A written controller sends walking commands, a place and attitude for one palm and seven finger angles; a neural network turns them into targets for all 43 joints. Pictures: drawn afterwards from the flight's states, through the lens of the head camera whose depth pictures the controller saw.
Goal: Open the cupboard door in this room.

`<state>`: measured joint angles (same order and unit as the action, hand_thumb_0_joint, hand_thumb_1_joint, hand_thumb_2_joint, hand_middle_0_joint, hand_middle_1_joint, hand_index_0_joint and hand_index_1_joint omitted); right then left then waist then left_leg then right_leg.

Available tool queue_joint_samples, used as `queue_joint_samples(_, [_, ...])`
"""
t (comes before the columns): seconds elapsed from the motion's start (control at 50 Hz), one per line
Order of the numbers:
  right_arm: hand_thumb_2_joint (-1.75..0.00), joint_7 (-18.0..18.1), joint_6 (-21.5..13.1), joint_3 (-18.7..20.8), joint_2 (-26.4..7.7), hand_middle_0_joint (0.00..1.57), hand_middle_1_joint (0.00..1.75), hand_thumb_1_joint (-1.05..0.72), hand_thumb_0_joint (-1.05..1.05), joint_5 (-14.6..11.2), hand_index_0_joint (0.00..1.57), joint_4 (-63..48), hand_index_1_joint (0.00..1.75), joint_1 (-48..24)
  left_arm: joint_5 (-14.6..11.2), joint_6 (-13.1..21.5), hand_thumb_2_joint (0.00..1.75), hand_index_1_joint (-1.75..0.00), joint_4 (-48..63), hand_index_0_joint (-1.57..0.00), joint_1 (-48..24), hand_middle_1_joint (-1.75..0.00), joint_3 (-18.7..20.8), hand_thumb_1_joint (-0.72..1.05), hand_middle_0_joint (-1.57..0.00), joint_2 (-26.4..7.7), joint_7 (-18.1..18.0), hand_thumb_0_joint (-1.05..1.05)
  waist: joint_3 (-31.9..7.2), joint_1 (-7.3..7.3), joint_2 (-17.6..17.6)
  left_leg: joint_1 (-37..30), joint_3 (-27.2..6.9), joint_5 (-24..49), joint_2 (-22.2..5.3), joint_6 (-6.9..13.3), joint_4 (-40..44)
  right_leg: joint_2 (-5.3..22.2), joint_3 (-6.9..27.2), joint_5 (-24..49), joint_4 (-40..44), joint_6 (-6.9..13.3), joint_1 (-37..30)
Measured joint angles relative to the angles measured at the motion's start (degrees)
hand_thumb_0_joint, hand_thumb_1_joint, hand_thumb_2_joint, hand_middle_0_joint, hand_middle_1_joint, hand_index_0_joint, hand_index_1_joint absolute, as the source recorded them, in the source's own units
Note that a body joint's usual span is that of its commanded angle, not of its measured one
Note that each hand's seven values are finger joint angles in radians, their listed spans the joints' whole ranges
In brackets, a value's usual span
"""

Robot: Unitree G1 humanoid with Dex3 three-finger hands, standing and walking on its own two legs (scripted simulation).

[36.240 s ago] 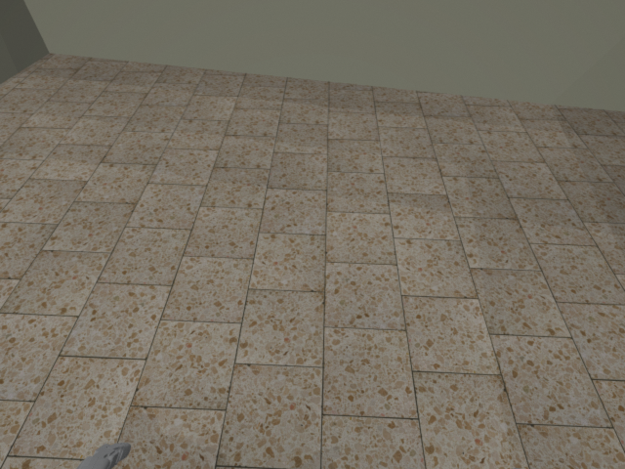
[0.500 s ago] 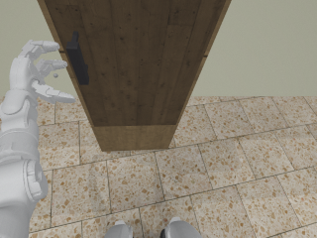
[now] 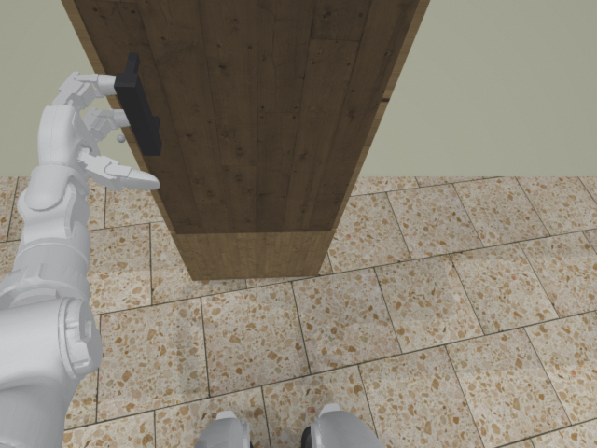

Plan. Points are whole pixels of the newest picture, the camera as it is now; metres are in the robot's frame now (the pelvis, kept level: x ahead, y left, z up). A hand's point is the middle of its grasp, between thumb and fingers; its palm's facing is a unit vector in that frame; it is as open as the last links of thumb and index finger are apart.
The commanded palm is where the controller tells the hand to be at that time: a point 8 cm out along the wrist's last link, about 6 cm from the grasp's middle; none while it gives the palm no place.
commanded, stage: slide the fingers in behind the handle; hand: left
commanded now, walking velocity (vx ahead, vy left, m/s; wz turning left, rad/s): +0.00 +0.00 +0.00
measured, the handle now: (143, 106) +0.54 +0.18 +0.09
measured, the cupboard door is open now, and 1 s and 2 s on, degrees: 0 0 3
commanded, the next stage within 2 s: close the thumb around the handle in 0.82 s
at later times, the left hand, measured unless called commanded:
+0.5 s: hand (137, 139) +0.50 +0.18 +0.08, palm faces +0.03 -1.00 +0.00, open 13.9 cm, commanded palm +0.47 +0.21 +0.09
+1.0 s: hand (139, 141) +0.49 +0.18 +0.08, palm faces +0.03 -1.00 +0.00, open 13.9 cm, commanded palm +0.47 +0.21 +0.09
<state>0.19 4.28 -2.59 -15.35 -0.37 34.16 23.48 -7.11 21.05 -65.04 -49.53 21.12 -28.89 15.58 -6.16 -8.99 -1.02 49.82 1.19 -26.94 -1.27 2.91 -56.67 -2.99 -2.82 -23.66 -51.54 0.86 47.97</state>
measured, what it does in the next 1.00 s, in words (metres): stands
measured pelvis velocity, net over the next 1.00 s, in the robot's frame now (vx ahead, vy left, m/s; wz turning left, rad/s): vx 0.00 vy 0.00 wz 0.02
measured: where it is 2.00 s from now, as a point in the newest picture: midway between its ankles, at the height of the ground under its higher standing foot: outside the picture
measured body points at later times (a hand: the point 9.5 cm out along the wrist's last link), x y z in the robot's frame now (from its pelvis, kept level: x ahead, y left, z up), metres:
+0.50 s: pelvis +0.00 +0.00 +0.00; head +0.11 +0.02 +0.43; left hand +0.49 +0.24 +0.08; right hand +0.01 -0.26 -0.11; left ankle -0.01 +0.08 -0.68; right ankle +0.00 -0.12 -0.68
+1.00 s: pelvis +0.00 +0.00 +0.00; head +0.11 +0.02 +0.44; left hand +0.48 +0.23 +0.08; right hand +0.02 -0.26 -0.11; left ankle -0.01 +0.08 -0.68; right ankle +0.00 -0.12 -0.68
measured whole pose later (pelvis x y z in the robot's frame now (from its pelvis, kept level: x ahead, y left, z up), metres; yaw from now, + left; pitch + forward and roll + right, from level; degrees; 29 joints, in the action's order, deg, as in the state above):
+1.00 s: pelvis +0.00 +0.00 +0.00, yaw +1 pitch +20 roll -3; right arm -1.1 3.1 -1.7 -15.1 0.0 36.2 22.9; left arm -7.6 22.8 -65.5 -50.1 16.1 -24.0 10.1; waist -6.5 -7.9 -1.4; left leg 49.4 0.4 -27.0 -0.5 2.8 -56.9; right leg -2.3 -3.6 -24.3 -52.1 1.0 47.4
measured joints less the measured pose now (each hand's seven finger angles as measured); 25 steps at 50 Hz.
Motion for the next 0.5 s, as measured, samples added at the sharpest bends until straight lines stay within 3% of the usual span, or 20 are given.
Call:
queue_joint_samples(0.24, [-0.9,-0.26,-0.23,0.23,0.04,0.2,0.3,-0.91,0.01,0.07,0.2,0.09,0.3,0.04,0.06,0.23,0.3,-1.21,-0.46,-0.32,-0.13,-1.21,-0.72,-0.49,-0.3,2.13,-2.02,-0.02,-0.19,-0.05,-0.13,-0.5,0.0,0.01,0.06,-0.16,0.17,0.05,0.02,-0.18,-0.19,0.17,-0.34])
queue_joint_samples(0.5, [-0.9,-0.89,-1.11,0.74,0.14,0.2,0.3,-0.91,0.01,0.5,0.2,1.79,0.3,-0.1,-0.32,0.96,0.3,-1.21,-1.0,-0.31,-2.0,-1.23,-4.37,-0.49,-0.28,3.64,-5.19,-0.02,-0.07,0.79,-0.46,0.82,-0.82,0.13,0.66,-0.22,-0.64,0.63,-0.82,-0.49,-1.02,0.19,0.6])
